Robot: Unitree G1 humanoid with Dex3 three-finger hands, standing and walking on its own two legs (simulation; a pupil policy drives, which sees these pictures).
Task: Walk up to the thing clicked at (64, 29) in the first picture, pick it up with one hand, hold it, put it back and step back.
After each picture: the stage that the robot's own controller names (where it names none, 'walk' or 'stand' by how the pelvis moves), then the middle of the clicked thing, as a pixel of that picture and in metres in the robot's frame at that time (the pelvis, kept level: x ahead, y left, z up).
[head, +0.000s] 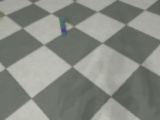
stand; (63, 26) +1.64 +0.28 -0.65
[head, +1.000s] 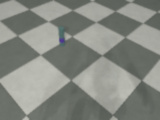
walk; (61, 36) +1.51 +0.23 -0.65
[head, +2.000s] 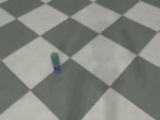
walk; (56, 64) +0.93 +0.26 -0.64
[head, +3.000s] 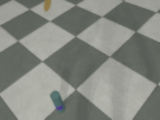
walk; (58, 102) +0.58 +0.26 -0.63
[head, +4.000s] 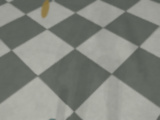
stand; out of the picture +0.37 +0.24 -0.63
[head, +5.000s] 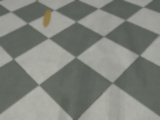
stand; out of the picture +0.35 +0.23 -0.66
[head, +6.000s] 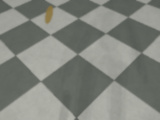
stand; out of the picture +0.36 +0.23 -0.66
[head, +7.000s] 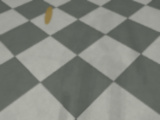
stand; out of the picture +0.36 +0.23 -0.66
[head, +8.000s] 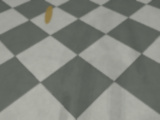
stand; out of the picture +0.35 +0.23 -0.66
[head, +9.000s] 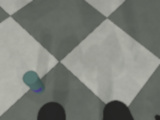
go down; (35, 83) +0.41 +0.24 -0.41
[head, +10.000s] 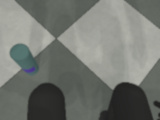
go down; (26, 61) +0.43 +0.26 -0.27
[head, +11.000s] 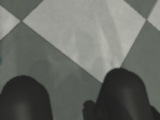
close in; out of the picture +0.41 +0.30 -0.18
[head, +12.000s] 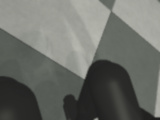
close; out of the picture +0.41 +0.31 -0.16
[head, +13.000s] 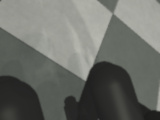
lift; out of the picture +0.40 +0.32 -0.16
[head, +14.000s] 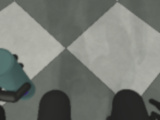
lift; (14, 80) +0.32 +0.24 -0.02
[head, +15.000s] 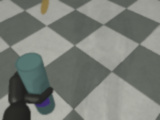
hold; (39, 88) +0.32 +0.17 +0.04
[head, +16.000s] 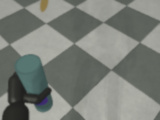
hold; (37, 87) +0.33 +0.18 +0.02
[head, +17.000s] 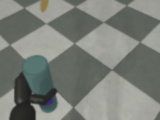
crouch; (43, 88) +0.33 +0.16 +0.02
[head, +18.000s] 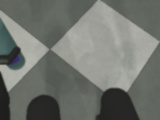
crouch; (5, 47) +0.45 +0.24 -0.05
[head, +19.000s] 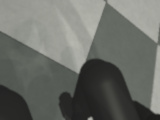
lower; out of the picture +0.44 +0.32 -0.16
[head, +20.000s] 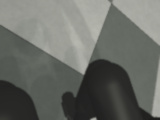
lower; out of the picture +0.44 +0.34 -0.16
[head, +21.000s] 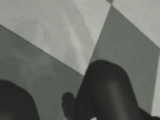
lower; out of the picture +0.43 +0.34 -0.16
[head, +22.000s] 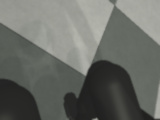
lower; out of the picture +0.42 +0.33 -0.16
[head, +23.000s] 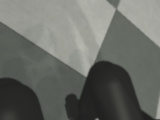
loosen; out of the picture +0.42 +0.30 -0.16
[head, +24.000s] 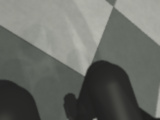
withdraw; out of the picture +0.42 +0.30 -0.16
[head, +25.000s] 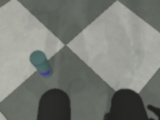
walk; (42, 66) +0.46 +0.23 -0.33
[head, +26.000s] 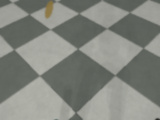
stand; out of the picture +0.38 +0.20 -0.59
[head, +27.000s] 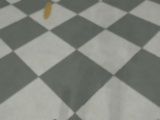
stand; out of the picture +0.39 +0.21 -0.60
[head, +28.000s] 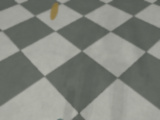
stand; out of the picture +0.39 +0.19 -0.64
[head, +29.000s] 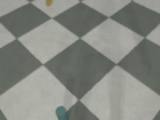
walk; (62, 117) +0.41 +0.17 -0.63
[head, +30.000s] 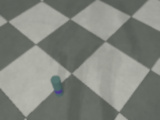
walk; (57, 86) +0.59 +0.22 -0.63
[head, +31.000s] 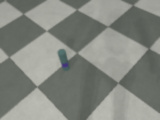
walk; (64, 60) +0.89 +0.26 -0.63
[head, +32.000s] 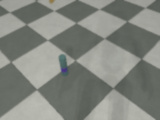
stand; (63, 65) +1.00 +0.23 -0.64
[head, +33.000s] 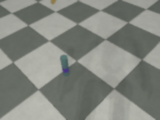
stand; (65, 66) +1.01 +0.22 -0.66
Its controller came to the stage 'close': yes
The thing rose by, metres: 0.67
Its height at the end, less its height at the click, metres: +0.00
